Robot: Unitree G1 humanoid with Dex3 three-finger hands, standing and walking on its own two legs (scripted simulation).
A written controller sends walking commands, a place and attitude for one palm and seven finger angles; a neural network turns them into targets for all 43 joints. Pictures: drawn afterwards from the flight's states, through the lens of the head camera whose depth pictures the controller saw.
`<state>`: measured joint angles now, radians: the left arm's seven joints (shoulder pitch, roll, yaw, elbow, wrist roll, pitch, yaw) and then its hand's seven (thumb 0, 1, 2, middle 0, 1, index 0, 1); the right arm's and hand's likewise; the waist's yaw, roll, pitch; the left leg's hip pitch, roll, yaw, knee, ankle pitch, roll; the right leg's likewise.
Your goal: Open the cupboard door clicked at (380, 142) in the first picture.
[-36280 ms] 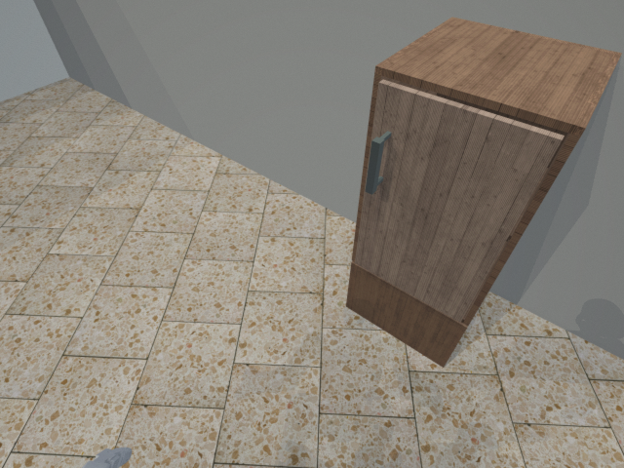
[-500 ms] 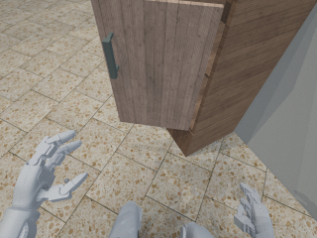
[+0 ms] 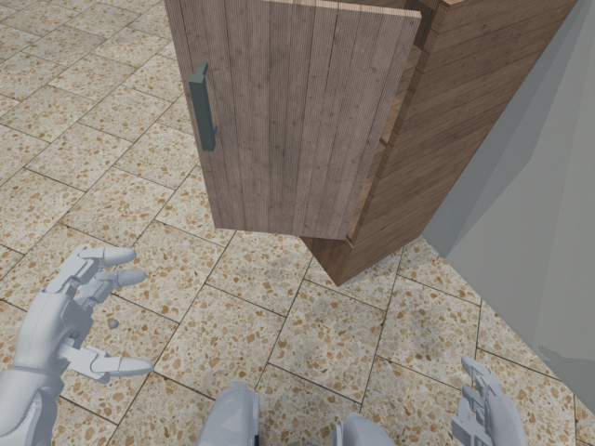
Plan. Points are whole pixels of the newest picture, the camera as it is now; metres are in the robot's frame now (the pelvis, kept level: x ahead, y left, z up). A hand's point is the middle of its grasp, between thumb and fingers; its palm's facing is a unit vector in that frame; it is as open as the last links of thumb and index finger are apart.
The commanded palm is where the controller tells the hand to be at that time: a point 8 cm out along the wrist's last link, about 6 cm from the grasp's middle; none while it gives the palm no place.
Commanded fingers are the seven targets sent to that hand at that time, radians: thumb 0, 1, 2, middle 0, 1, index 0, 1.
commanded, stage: raise the hand with hooked fingers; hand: left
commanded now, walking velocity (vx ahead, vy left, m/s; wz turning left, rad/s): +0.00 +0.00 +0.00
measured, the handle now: (206, 108) +0.62 +0.20 +0.05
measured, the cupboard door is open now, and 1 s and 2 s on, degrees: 53 53 53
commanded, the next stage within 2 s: move the hooked fingers beside the handle in 0.96 s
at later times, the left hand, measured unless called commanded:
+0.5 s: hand (76, 284) +0.28 +0.28 +0.07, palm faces +0.00 -1.00 -0.06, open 14.0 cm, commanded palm +0.25 +0.32 +0.07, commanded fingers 0.00 -0.50 0.30 -0.30 -1.20 -0.30 -1.20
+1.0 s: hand (106, 280) +0.29 +0.25 +0.07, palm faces -0.01 -1.00 -0.04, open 14.0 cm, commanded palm +0.27 +0.30 +0.07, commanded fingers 0.00 -0.50 0.30 -0.30 -1.20 -0.30 -1.20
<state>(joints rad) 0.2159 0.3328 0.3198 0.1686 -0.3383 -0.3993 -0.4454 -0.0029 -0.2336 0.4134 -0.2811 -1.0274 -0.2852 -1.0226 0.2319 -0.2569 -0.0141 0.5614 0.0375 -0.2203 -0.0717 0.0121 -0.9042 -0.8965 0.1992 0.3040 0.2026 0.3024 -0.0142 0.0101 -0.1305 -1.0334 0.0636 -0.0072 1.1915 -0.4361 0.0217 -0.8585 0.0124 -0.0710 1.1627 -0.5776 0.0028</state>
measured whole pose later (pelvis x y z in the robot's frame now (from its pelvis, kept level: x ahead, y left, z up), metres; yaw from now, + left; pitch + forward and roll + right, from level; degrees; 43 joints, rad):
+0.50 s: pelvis +0.00 +0.00 +0.01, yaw +1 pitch +14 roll -4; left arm 0.00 0.44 0.43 0.39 -0.36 -0.33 -0.52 -0.01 -0.50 0.30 -0.30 -1.20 -0.30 -1.19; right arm 0.28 -0.27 0.04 0.55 0.04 -0.18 -0.07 0.01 -0.90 -0.90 0.20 0.30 0.21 0.30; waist -0.02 0.02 -0.12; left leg -0.99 0.06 -0.02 1.14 -0.41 0.02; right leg -0.81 0.02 -0.08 1.11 -0.55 0.00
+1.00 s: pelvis +0.00 -0.02 +0.01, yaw +0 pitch +15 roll -3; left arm 0.00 0.41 0.43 0.41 -0.38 -0.35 -0.54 -0.01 -0.50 0.30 -0.30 -1.20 -0.31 -1.20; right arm 0.27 -0.27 0.03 0.55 0.04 -0.17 -0.07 0.01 -0.90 -0.90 0.20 0.30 0.20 0.30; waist -0.01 0.03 -0.15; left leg -1.00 0.08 -0.02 1.16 -0.43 -0.01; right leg -0.83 0.04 -0.08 1.14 -0.58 -0.03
